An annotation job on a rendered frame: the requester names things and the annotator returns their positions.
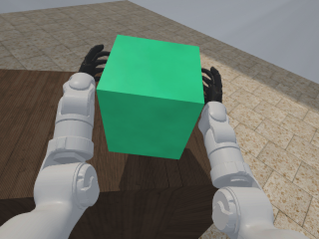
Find left robot forearm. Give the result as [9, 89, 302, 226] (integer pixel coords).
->
[33, 73, 96, 204]

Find robot left upper arm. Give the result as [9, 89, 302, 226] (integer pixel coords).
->
[0, 162, 100, 239]

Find carton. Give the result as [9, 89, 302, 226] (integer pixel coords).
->
[96, 35, 204, 159]

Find right robot forearm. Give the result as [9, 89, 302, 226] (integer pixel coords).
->
[198, 101, 274, 215]

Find robot left hand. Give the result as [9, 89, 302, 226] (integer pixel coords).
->
[78, 44, 111, 82]

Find robot right upper arm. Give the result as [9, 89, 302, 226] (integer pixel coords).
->
[211, 186, 310, 239]

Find pedestal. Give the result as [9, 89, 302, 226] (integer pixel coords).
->
[0, 69, 219, 239]

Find robot right hand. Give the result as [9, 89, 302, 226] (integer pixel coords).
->
[201, 67, 223, 105]

